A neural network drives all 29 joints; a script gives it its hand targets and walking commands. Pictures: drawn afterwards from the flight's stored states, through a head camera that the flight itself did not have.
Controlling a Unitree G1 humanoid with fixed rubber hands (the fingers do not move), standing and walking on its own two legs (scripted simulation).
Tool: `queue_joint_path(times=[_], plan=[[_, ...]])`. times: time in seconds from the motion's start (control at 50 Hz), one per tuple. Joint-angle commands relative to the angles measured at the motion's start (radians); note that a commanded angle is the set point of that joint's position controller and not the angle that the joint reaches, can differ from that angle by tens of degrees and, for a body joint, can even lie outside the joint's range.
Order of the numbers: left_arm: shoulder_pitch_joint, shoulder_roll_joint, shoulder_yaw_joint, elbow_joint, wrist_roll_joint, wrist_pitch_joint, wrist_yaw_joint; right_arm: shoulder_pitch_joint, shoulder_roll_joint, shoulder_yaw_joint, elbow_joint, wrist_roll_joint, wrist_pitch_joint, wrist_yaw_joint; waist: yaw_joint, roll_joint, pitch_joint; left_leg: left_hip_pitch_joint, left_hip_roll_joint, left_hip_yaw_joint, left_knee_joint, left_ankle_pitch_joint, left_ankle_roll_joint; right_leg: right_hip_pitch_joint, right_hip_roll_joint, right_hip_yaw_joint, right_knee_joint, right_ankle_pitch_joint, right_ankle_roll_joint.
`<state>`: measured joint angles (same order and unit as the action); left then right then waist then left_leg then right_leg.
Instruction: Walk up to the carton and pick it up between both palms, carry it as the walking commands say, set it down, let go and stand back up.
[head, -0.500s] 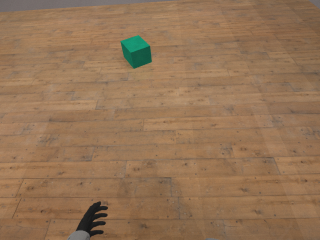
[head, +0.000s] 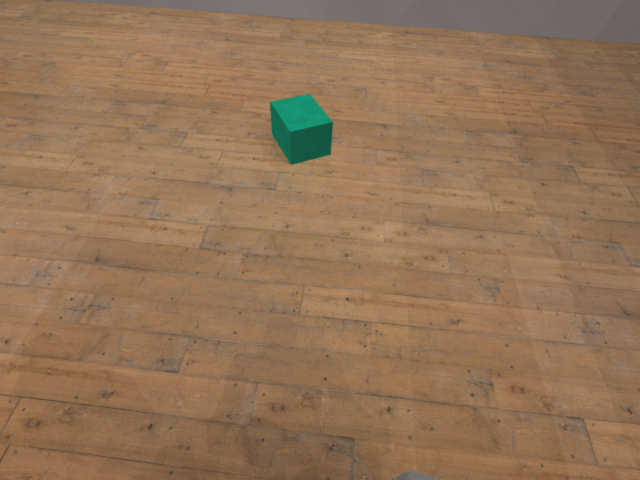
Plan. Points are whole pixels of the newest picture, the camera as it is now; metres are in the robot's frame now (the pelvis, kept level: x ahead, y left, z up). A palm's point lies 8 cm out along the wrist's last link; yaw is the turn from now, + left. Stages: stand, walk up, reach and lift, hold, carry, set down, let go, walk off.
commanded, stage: walk up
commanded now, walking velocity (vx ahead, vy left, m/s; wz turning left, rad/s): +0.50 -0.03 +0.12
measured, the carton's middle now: (300, 128) +1.75 +0.17 -0.67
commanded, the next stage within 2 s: none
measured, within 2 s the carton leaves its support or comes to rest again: neither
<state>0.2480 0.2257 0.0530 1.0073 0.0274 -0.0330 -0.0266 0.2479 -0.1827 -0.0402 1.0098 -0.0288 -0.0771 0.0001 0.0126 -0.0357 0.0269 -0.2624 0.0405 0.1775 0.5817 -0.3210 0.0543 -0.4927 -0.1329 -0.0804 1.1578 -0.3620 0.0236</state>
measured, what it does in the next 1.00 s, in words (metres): walks ahead: right foot, then left foot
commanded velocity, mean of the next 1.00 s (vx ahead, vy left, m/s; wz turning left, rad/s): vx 0.49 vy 0.01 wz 0.03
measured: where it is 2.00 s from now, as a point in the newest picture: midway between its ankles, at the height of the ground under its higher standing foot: (317, 276)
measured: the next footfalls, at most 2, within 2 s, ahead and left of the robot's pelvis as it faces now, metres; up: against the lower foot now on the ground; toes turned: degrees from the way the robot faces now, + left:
right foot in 0.26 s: +0.26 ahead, -0.14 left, +0.00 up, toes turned -10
left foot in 0.64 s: +0.46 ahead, +0.15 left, +0.00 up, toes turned +14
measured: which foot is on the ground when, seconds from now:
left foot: down 0.00-0.26, up 0.28-0.62, down 0.64-1.00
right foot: up 0.00-0.24, down 0.26-0.64, up 0.66-1.00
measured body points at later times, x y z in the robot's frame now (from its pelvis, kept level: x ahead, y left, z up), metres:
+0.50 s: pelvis +0.24 -0.02 +0.00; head +0.26 -0.03 +0.45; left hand +0.23 +0.21 -0.15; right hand +0.33 -0.26 -0.15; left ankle +0.27 +0.12 -0.68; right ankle +0.22 -0.14 -0.73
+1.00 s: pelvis +0.47 +0.02 +0.00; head +0.48 +0.02 +0.45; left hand +0.62 +0.26 -0.12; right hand +0.40 -0.21 -0.15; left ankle +0.42 +0.14 -0.73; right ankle +0.58 -0.13 -0.70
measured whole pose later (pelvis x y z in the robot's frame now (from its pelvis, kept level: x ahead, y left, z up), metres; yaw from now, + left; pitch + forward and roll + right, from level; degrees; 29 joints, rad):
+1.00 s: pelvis +0.47 +0.02 +0.00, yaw +0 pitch -1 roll +1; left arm 0.07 0.22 0.06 0.96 0.02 -0.01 -0.06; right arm 0.42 -0.18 -0.05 1.10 -0.03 -0.07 0.01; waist -0.08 -0.01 0.05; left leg -0.10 0.09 0.23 0.48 -0.34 -0.02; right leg -0.50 -0.16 -0.12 0.76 -0.23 0.04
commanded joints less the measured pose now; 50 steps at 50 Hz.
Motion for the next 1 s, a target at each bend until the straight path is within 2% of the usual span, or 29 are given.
queue_joint_path(times=[0.0,0.02,0.04,0.08,0.14,0.18,0.2,0.22,0.24,0.26,0.3,0.34,0.36,0.44,0.52,0.54,0.58,0.6,0.62,0.64,0.66,0.68,0.7,0.72,0.74,0.86,0.94,0.96,0.98], plan=[[-0.112,0.012,0.006,-0.095,-0.004,0.025,-0.016,0.116,-0.137,-0.022,-0.008,-0.003,-0.016,-0.003,-0.041,0.167,0.123,0.040,0.326,-0.364,-0.463,0.092,0.117,-0.142,-0.059,0.022,-0.198,0.117,0.028],[-0.136,0.013,0.003,-0.099,-0.008,0.025,-0.026,0.112,-0.139,-0.023,-0.013,-0.004,-0.015,-0.002,-0.042,0.201,0.136,0.031,0.313,-0.326,-0.485,0.042,0.102,-0.123,-0.060,0.020,-0.260,0.150,0.023],[-0.164,0.016,0.007,-0.104,-0.010,0.025,-0.031,0.105,-0.143,-0.019,-0.010,-0.003,-0.018,-0.002,-0.046,0.178,0.146,0.032,0.311,-0.324,-0.497,0.053,0.097,-0.105,-0.052,0.017,-0.297,0.185,0.020],[-0.211,0.015,0.008,-0.118,-0.011,0.019,-0.034,0.137,-0.123,-0.014,0.022,-0.002,-0.015,-0.004,-0.051,0.186,0.121,0.037,0.229,-0.233,-0.485,0.063,0.075,0.002,-0.006,-0.033,-0.399,0.176,0.005],[-0.238,0.025,0.013,-0.127,-0.004,0.010,-0.023,0.195,-0.128,-0.012,0.053,-0.003,-0.009,-0.003,-0.049,0.152,0.112,0.037,0.219,-0.216,-0.394,0.255,0.073,0.120,0.032,-0.077,-0.464,0.112,0.006],[-0.144,0.038,0.029,-0.102,-0.001,-0.004,-0.009,0.197,-0.137,-0.010,0.063,0.010,-0.009,-0.006,0.017,0.076,0.062,-0.047,0.182,-0.141,-0.214,0.431,0.052,0.364,0.067,-0.121,-0.558,0.167,0.001],[0.001,0.078,0.042,-0.050,0.004,-0.009,0.006,0.186,-0.137,-0.013,0.051,0.019,-0.014,-0.009,0.087,0.008,-0.037,-0.137,0.115,-0.085,-0.001,0.472,0.018,0.584,0.046,-0.079,-0.628,0.167,-0.030],[0.175,0.191,0.072,-0.009,0.028,-0.016,0.021,0.164,-0.099,-0.002,0.014,0.023,-0.023,-0.011,0.167,-0.200,-0.156,-0.325,0.028,-0.024,0.291,0.242,-0.036,0.787,-0.183,0.199,-0.724,0.104,-0.102],[0.277,0.267,0.083,0.007,0.020,-0.015,0.030,0.127,-0.082,-0.004,-0.034,0.024,-0.019,-0.009,0.178,-0.345,-0.202,-0.475,-0.027,-0.066,0.584,-0.229,-0.045,0.839,-0.402,0.547,-0.883,0.114,-0.200],[0.253,0.245,0.076,0.027,0.012,-0.011,0.030,0.062,-0.098,-0.007,-0.054,0.011,-0.010,-0.005,0.156,-0.186,-0.155,-0.469,0.038,-0.173,0.664,-0.214,-0.037,0.734,-0.408,0.560,-0.913,0.073,-0.231],[0.096,0.167,0.065,0.009,0.017,-0.025,0.030,0.041,-0.093,-0.008,-0.041,-0.002,-0.016,0.008,0.085,-0.141,-0.028,-0.445,0.094,-0.184,0.654,-0.090,-0.042,0.526,-0.322,0.458,-0.944,0.045,-0.237],[-0.009,0.084,0.044,-0.019,0.003,-0.041,0.030,0.084,-0.036,-0.002,0.008,0.002,0.006,0.012,0.009,-0.073,0.048,-0.346,0.153,-0.186,0.550,-0.002,-0.065,0.363,-0.252,0.270,-0.974,0.086,-0.176],[-0.035,0.080,0.042,-0.023,-0.002,-0.043,0.029,0.101,-0.020,-0.001,0.025,0.002,0.017,0.019,-0.010,-0.100,0.064,-0.310,0.151,-0.154,0.517,0.010,-0.069,0.309,-0.239,0.198,-0.980,0.112,-0.162],[0.056,0.086,0.037,0.024,-0.001,-0.053,0.028,-0.024,-0.011,0.002,-0.016,-0.007,0.050,0.039,0.015,-0.074,0.105,-0.293,0.149,-0.121,0.304,0.055,-0.098,0.293,-0.240,0.134,-0.976,0.322,-0.152],[0.057,0.105,0.036,0.015,-0.003,-0.047,0.017,-0.140,-0.029,0.007,-0.058,0.012,0.048,0.059,0.015,-0.157,0.076,-0.124,0.085,-0.025,0.063,0.117,-0.099,0.244,-0.161,0.035,-0.962,0.210,-0.120],[0.056,0.103,0.034,0.020,-0.005,-0.043,0.015,-0.121,-0.039,0.005,-0.054,0.008,0.039,0.060,-0.007,-0.169,0.045,-0.028,0.068,-0.005,0.011,0.143,-0.095,0.218,-0.134,0.004,-0.928,0.140,-0.111],[0.104,0.081,0.014,0.037,-0.006,-0.042,0.013,0.019,-0.096,-0.018,0.010,0.003,0.024,0.042,-0.065,-0.005,-0.073,0.234,0.013,0.036,-0.012,0.139,-0.083,0.149,-0.076,-0.043,-0.712,0.219,-0.092],[0.125,0.046,0.006,0.031,-0.010,-0.046,0.009,0.126,-0.168,-0.039,0.037,-0.009,0.015,0.031,-0.125,0.147,-0.148,0.382,0.110,-0.096,-0.057,0.032,-0.032,0.056,-0.014,-0.102,-0.483,0.232,-0.064],[0.117,-0.005,-0.001,-0.003,-0.013,-0.053,0.008,0.301,-0.280,-0.073,0.069,-0.020,0.007,0.010,-0.205,0.406,-0.238,0.533,0.374,-0.440,-0.203,-0.094,0.072,-0.148,0.077,-0.125,-0.166,-0.115,-0.028],[0.074,0.000,0.000,-0.044,-0.015,-0.050,0.014,0.365,-0.336,-0.077,0.074,-0.015,0.007,-0.003,-0.215,0.482,-0.248,0.556,0.507,-0.728,-0.384,-0.137,0.139,-0.262,0.097,-0.039,0.072,-0.245,-0.024],[0.032,0.050,0.014,-0.044,-0.009,-0.049,0.014,0.301,-0.270,-0.062,0.070,-0.007,0.007,-0.007,-0.187,0.331,-0.207,0.513,0.443,-0.630,-0.331,-0.067,0.148,-0.278,0.029,0.040,0.131,-0.167,-0.033],[0.013,0.056,0.016,-0.040,-0.006,-0.055,0.013,0.246,-0.238,-0.053,0.045,-0.009,0.003,-0.007,-0.163,0.239,-0.161,0.450,0.429,-0.569,-0.301,0.045,0.127,-0.320,0.010,0.051,0.165,-0.112,-0.039],[0.015,0.052,0.007,-0.017,-0.005,-0.049,0.010,0.178,-0.199,-0.043,0.016,-0.007,-0.002,-0.003,-0.132,0.170,-0.121,0.358,0.397,-0.493,-0.290,0.095,0.103,-0.283,-0.014,0.061,0.151,-0.063,-0.037],[0.066,0.026,0.001,0.012,-0.004,-0.040,0.010,0.121,-0.180,-0.038,-0.006,-0.003,-0.004,-0.002,-0.100,0.160,-0.104,0.289,0.398,-0.460,-0.308,0.109,0.104,-0.240,-0.023,0.058,0.138,-0.027,-0.031],[0.080,0.017,0.004,0.021,-0.002,-0.023,0.011,0.118,-0.174,-0.037,-0.008,0.003,-0.006,-0.009,-0.078,0.099,-0.073,0.214,0.430,-0.478,-0.330,0.158,0.114,-0.194,-0.045,0.080,0.133,0.014,-0.019],[-0.058,0.002,0.005,-0.055,-0.020,0.032,-0.029,0.036,-0.146,-0.027,-0.013,-0.001,-0.014,0.004,-0.015,0.259,0.163,-0.108,0.350,-0.259,-0.495,-0.057,0.061,-0.062,-0.069,0.027,-0.260,0.161,0.023],[-0.133,0.022,0.012,-0.071,-0.007,0.023,-0.043,0.093,-0.141,-0.040,0.028,0.001,-0.006,0.008,-0.012,0.296,0.068,-0.080,0.221,-0.113,-0.454,-0.093,0.031,0.173,0.009,-0.079,-0.432,0.120,0.008],[-0.126,0.032,0.015,-0.068,-0.003,0.020,-0.036,0.108,-0.149,-0.038,0.031,0.000,-0.002,0.009,-0.012,0.273,0.064,-0.067,0.216,-0.097,-0.422,-0.109,0.036,0.196,0.031,-0.113,-0.440,0.099,0.007],[-0.109,0.037,0.019,-0.062,0.000,0.012,-0.029,0.126,-0.144,-0.031,0.037,0.004,0.002,0.009,0.003,0.186,0.055,-0.093,0.209,-0.084,-0.364,-0.101,0.036,0.280,0.041,-0.142,-0.487,0.121,0.008]])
